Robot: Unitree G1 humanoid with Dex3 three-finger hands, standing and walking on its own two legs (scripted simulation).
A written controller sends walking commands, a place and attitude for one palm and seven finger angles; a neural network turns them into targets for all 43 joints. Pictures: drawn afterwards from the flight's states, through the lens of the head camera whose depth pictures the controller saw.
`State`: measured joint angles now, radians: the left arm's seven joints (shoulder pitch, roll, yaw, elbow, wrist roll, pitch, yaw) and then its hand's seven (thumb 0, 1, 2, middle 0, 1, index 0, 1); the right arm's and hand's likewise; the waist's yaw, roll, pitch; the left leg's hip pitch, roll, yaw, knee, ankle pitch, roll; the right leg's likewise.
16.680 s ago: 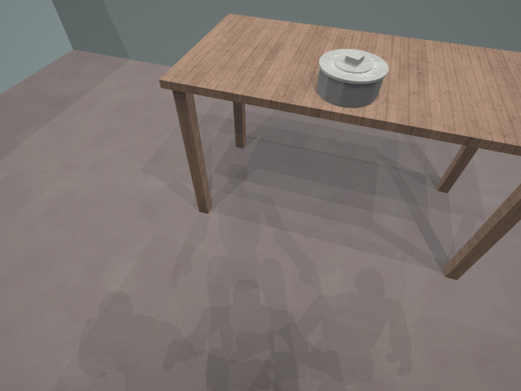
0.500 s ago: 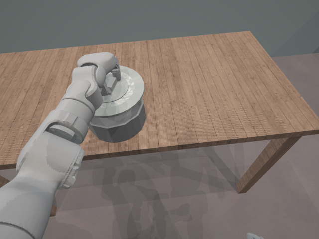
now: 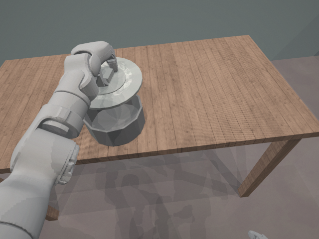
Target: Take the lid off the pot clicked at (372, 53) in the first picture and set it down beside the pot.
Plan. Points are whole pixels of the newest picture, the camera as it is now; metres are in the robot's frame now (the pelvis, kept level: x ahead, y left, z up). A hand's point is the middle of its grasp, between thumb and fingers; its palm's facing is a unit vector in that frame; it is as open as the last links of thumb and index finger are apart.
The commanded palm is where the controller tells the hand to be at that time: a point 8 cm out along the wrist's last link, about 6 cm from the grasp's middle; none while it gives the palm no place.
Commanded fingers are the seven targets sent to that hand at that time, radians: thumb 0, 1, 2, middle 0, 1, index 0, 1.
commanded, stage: lift the lid straight up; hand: left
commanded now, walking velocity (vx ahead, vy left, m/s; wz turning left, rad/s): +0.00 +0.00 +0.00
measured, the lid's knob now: (104, 74) +0.51 +0.13 +0.15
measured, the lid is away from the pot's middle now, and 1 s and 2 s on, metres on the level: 0.01 0.02 0.15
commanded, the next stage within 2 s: move the lid sideways beside the pot in 0.70 s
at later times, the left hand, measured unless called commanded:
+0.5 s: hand (90, 60) +0.48 +0.15 +0.22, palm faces -0.24 -0.06 -0.97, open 7.7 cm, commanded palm +0.47 +0.14 +0.28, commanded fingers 0.00 0.71 0.89 -0.94 -1.08 -0.82 -1.01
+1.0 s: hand (84, 60) +0.48 +0.16 +0.22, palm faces -0.23 -0.06 -0.97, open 7.7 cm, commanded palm +0.47 +0.16 +0.28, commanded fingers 0.00 0.71 0.89 -0.94 -1.08 -0.82 -1.01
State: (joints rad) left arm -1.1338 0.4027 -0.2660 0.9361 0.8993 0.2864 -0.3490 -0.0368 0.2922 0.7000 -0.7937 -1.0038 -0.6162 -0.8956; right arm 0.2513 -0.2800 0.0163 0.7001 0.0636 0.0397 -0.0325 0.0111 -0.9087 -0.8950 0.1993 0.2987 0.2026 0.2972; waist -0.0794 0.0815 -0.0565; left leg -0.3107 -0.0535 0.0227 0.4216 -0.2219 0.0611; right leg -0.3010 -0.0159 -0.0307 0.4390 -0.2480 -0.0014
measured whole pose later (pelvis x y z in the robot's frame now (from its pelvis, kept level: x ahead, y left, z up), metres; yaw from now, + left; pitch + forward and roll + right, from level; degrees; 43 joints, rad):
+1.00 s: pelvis -0.01 +0.01 +0.00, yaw +0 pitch +7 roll +0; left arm -1.29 0.44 -0.25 1.03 0.95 0.29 -0.40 -0.04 0.29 0.70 -0.80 -1.01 -0.61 -0.89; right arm 0.26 -0.28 0.03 0.69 0.05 0.02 -0.03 0.01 -0.91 -0.89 0.20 0.30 0.20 0.30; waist -0.08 0.07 -0.06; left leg -0.32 -0.07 0.03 0.40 -0.20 0.08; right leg -0.32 -0.03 -0.02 0.42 -0.22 0.02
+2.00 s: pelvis -0.02 +0.03 +0.00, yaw +1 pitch +7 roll -1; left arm -1.23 0.68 -0.20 0.99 0.96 0.14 -0.51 -0.04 0.30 0.70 -0.81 -1.01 -0.61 -0.89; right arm 0.28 -0.29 0.02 0.68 0.08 0.10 -0.04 0.01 -0.91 -0.89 0.20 0.30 0.20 0.30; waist -0.08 0.05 -0.03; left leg -0.35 -0.08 0.01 0.43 -0.20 0.09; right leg -0.31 -0.04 -0.04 0.39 -0.20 0.02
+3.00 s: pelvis -0.01 +0.03 +0.00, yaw +2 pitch +9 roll -2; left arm -1.23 0.87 -0.13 1.02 0.95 -0.02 -0.56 -0.03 0.30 0.71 -0.81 -1.01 -0.61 -0.89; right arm 0.27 -0.29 0.03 0.70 0.09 0.15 -0.06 0.01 -0.91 -0.89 0.20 0.30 0.21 0.30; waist -0.08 0.03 -0.03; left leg -0.40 -0.07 -0.01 0.47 -0.22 0.10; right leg -0.32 -0.03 -0.06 0.36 -0.20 0.02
